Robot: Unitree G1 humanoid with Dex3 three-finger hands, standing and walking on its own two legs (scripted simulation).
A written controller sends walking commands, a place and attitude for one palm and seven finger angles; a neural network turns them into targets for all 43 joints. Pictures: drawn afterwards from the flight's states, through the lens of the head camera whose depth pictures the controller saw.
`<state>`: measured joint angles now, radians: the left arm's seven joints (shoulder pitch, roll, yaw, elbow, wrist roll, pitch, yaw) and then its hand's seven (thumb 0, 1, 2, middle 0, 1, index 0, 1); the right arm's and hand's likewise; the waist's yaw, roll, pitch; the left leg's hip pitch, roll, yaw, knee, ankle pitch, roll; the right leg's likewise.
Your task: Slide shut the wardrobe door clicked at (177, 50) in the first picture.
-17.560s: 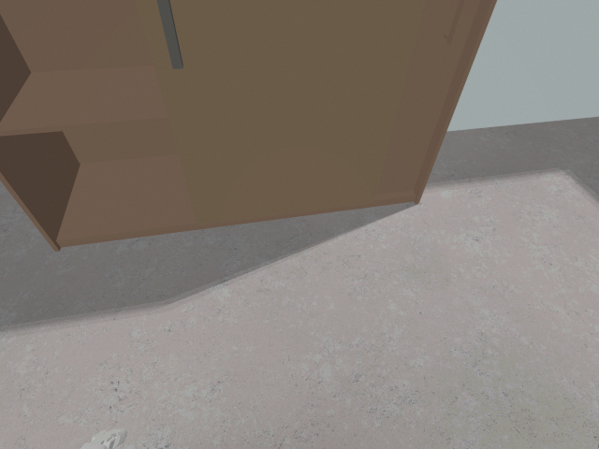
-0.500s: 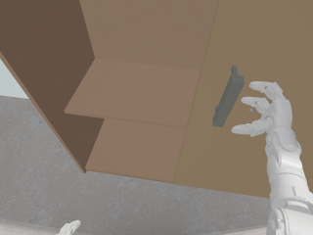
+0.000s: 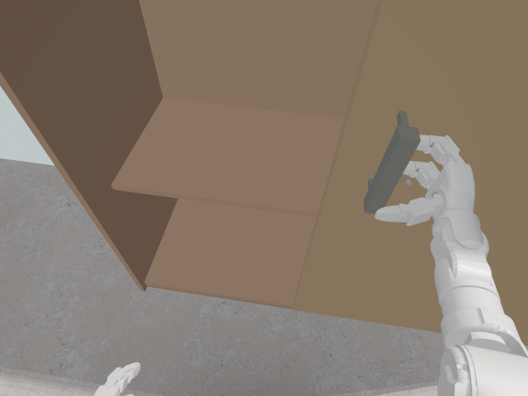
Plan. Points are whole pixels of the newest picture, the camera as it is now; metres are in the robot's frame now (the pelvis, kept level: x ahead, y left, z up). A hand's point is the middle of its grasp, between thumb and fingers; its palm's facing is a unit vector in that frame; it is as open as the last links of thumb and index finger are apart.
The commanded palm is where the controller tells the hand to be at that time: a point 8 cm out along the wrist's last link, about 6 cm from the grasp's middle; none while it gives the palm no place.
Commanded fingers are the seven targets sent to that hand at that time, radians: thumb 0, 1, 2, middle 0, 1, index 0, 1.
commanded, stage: slide the fingers in behind the handle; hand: right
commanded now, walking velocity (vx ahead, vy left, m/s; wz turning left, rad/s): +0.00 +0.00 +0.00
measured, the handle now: (386, 164) +0.47 -0.14 +0.11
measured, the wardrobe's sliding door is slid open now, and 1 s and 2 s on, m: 0.57 0.57 0.57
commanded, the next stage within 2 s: grip the handle and tug to test in 1.74 s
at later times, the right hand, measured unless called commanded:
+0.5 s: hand (405, 193) +0.41 -0.16 +0.11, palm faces +0.05 +1.00 +0.00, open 13.9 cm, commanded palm +0.38 -0.21 +0.11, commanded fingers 0.00 0.50 -0.30 0.30 1.20 0.30 1.20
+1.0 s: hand (394, 184) +0.42 -0.14 +0.12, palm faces +0.04 +1.00 -0.01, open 13.9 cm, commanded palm +0.38 -0.18 +0.11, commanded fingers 0.00 0.50 -0.30 0.30 1.20 0.30 1.20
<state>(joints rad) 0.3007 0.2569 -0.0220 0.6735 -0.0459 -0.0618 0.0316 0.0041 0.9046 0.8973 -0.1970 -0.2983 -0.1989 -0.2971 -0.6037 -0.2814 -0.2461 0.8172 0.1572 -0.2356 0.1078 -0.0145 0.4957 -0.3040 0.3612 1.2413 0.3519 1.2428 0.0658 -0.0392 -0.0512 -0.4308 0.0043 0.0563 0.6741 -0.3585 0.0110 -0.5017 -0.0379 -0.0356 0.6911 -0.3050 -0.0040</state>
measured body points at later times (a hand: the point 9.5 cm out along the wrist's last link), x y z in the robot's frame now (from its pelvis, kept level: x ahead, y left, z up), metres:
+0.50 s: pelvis +0.00 +0.00 +0.00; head +0.03 +0.01 +0.45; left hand +0.11 +0.26 -0.11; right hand +0.40 -0.21 +0.11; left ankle -0.01 +0.11 -0.72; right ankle +0.02 -0.12 -0.72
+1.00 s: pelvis +0.01 +0.00 +0.00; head +0.03 +0.01 +0.45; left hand +0.10 +0.25 -0.11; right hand +0.41 -0.19 +0.12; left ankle -0.01 +0.11 -0.72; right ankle +0.02 -0.12 -0.72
